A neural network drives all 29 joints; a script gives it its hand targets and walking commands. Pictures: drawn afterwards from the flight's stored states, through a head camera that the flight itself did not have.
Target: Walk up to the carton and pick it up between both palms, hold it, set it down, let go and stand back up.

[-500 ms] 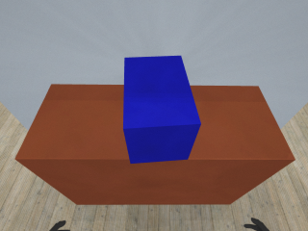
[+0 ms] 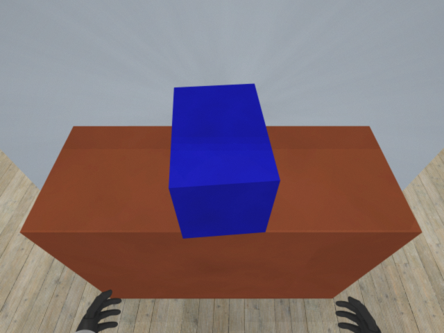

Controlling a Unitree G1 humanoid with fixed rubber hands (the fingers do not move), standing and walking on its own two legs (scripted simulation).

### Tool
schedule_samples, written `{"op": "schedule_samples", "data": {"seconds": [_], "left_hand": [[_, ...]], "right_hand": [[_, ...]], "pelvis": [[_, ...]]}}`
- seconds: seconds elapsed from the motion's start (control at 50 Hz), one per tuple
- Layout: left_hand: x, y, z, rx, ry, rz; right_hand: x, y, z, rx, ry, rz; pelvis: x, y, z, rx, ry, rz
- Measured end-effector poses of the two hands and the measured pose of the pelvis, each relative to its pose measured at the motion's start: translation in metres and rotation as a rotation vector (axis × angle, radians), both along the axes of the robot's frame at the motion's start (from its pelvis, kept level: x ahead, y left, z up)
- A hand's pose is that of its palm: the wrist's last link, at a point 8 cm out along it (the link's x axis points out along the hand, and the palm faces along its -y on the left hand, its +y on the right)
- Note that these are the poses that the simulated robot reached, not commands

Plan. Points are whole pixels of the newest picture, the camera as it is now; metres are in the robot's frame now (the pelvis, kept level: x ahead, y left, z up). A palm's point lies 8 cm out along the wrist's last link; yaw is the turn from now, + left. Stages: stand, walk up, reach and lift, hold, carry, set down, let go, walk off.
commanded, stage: reach and lift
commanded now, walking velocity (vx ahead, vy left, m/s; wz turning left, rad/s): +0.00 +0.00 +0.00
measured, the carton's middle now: (219, 159) +0.49 +0.02 -0.01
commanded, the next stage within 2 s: none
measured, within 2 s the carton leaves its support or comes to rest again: neither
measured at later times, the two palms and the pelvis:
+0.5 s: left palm (106, 318) +0.17 +0.21 -0.06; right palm (353, 316) +0.17 -0.21 -0.06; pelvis +0.01 +0.01 +0.01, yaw +0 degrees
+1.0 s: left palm (110, 297) +0.20 +0.20 -0.03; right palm (340, 285) +0.21 -0.20 -0.04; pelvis +0.03 +0.00 +0.01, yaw +1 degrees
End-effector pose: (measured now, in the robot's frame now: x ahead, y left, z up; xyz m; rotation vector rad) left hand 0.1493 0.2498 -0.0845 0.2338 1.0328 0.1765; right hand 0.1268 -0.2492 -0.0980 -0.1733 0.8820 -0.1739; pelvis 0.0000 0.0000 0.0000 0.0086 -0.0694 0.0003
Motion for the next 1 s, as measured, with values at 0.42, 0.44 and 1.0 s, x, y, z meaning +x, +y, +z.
{"op": "schedule_samples", "data": {"seconds": [0.42,0.44,1.0], "left_hand": [[0.023,-0.028,0.023,-0.097,-0.281,0.004],[0.023,-0.030,0.023,-0.102,-0.290,0.006],[0.049,-0.046,0.056,-0.146,-0.641,0.056]], "right_hand": [[0.034,0.035,0.034,0.047,-0.218,0.040],[0.036,0.036,0.035,0.049,-0.225,0.041],[0.086,0.052,0.060,0.144,-0.476,0.081]], "pelvis": [[0.010,0.007,0.011,-0.001,-0.041,-0.006],[0.011,0.008,0.011,0.000,-0.044,-0.006],[0.027,-0.001,0.010,-0.003,-0.031,0.014]]}}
